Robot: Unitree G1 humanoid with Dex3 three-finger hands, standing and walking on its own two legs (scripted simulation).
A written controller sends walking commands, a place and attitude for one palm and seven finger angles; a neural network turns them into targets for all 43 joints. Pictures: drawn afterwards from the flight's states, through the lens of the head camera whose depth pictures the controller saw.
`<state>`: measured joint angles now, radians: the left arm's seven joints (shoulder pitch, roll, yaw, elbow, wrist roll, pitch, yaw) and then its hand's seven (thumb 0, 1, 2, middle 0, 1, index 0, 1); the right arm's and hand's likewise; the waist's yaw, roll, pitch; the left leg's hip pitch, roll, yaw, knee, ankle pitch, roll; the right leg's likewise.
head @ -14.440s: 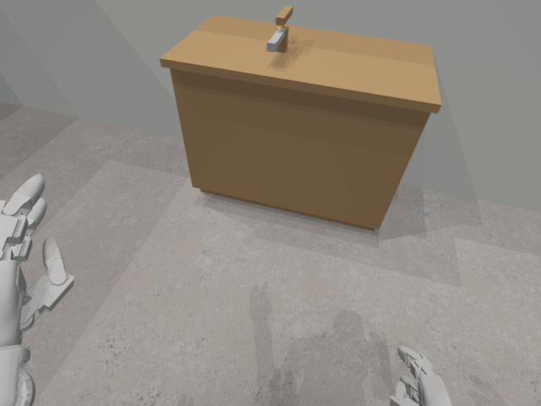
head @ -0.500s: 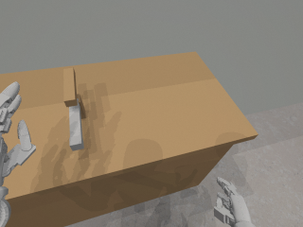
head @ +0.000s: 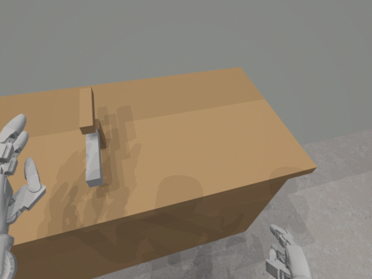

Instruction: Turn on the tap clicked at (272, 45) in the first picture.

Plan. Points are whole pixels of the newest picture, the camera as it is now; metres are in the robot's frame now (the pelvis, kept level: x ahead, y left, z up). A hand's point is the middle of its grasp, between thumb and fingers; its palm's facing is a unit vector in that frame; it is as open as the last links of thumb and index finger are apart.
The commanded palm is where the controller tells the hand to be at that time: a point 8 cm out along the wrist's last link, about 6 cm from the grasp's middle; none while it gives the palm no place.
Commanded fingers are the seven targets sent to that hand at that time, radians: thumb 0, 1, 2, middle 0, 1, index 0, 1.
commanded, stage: look again from close up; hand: left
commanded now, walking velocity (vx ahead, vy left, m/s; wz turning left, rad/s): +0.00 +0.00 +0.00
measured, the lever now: (94, 177) +0.30 +0.22 +0.04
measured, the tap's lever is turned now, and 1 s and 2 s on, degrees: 0 0 0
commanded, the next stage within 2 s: shuffle to correct the standing spot in 0.06 s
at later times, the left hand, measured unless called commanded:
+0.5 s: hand (56, 194) +0.21 +0.22 +0.15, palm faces +0.36 -0.86 -0.35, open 7.4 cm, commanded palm +0.14 +0.26 +0.17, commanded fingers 0.00 0.90 0.90 -0.20 -0.30 -0.20 -0.30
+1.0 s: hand (102, 196) +0.21 +0.15 +0.16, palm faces +0.29 -0.86 -0.41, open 7.4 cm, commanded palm +0.15 +0.20 +0.17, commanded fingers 0.00 0.90 0.90 -0.20 -0.30 -0.20 -0.30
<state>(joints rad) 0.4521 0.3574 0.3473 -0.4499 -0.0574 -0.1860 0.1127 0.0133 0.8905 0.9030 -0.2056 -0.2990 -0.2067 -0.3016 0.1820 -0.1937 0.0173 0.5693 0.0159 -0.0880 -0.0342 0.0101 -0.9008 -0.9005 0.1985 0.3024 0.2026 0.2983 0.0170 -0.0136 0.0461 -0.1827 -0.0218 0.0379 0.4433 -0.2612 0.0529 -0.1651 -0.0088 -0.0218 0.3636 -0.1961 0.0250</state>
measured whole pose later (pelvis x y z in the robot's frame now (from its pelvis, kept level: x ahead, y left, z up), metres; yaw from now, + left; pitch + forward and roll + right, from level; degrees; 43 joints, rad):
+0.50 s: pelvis -0.02 -0.02 +0.00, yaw +0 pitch +0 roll -1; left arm 0.42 0.36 0.35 -0.48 -0.07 -0.18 0.10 0.02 0.89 0.90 -0.20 -0.30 -0.20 -0.30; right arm 0.19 -0.17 0.02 0.56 0.02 -0.09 -0.02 0.01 -0.90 -0.90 0.20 0.30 0.20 0.30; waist 0.02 -0.03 0.08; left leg -0.21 0.00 0.04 0.44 -0.23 0.02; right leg -0.21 0.01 -0.02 0.39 -0.18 0.00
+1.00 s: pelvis -0.02 -0.08 -0.01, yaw -1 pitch +2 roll -1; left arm 0.50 0.39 0.37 -0.56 -0.10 -0.15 0.10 0.01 0.89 0.90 -0.21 -0.30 -0.21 -0.30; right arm 0.21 -0.23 -0.03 0.56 0.01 -0.09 -0.05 0.01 -0.90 -0.90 0.20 0.30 0.20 0.30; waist -0.01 0.00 0.05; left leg -0.28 0.08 0.01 0.50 -0.25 -0.05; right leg -0.28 0.09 -0.05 0.44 -0.20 -0.08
